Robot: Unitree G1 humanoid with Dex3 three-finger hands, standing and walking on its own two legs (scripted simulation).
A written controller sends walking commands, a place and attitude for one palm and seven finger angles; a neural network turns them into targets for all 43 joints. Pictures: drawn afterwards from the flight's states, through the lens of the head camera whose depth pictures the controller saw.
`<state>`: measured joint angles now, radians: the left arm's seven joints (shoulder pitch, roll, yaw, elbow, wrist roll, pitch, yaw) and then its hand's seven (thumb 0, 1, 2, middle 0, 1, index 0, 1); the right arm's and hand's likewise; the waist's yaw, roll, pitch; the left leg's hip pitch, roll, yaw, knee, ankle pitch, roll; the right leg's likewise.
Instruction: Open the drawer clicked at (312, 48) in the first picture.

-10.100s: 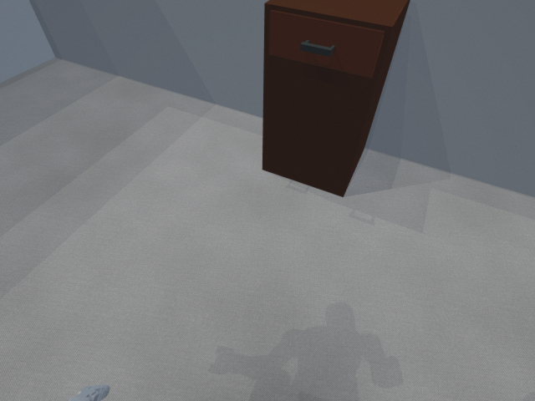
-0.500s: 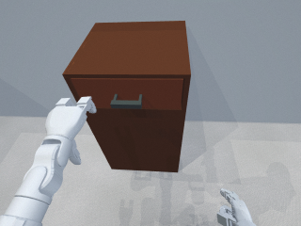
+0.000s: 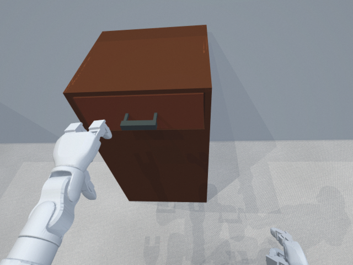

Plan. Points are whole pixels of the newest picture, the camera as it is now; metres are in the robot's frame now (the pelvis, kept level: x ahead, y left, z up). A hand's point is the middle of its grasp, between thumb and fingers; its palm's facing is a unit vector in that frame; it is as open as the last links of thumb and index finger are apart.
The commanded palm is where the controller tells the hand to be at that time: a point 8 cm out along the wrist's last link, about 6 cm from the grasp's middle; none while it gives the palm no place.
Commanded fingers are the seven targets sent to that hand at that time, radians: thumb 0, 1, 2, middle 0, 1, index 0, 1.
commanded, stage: move the hooked fingers above the handle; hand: left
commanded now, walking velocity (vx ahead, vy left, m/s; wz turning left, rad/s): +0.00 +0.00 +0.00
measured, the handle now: (140, 120) +0.54 +0.20 -0.03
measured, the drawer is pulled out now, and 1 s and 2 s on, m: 0.00 0.00 0.00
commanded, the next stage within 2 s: none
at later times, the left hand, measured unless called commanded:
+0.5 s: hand (103, 147) +0.36 +0.24 +0.06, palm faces -0.02 -0.04 -1.00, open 13.9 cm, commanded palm +0.35 +0.24 +0.12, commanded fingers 0.00 -0.50 0.30 -0.30 -1.20 -0.30 -1.20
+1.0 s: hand (119, 131) +0.43 +0.22 +0.04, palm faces -0.05 -0.01 -1.00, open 13.9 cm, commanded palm +0.42 +0.23 +0.10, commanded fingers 0.00 -0.50 0.30 -0.30 -1.20 -0.30 -1.20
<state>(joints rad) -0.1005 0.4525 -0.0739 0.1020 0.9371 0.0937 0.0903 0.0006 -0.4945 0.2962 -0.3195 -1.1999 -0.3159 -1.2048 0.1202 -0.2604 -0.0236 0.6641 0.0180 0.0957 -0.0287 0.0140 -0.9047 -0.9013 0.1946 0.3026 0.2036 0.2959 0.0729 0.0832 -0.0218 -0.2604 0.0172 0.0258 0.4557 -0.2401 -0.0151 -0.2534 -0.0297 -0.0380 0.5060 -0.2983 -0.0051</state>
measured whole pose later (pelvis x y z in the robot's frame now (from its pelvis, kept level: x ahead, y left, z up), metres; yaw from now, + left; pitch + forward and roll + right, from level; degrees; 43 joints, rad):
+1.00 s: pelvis +0.00 +0.01 -0.01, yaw -1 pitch +10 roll +0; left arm -0.62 0.43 -0.10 0.78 1.04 0.01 0.19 0.00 -0.49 0.30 -0.32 -1.20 -0.32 -1.20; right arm 0.27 -0.25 -0.06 0.70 0.02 0.09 -0.04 0.01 -0.90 -0.90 0.20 0.30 0.21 0.30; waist -0.03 0.04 -0.08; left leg -0.46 0.02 0.05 0.59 -0.29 0.00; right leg -0.45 -0.03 -0.01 0.61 -0.33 0.01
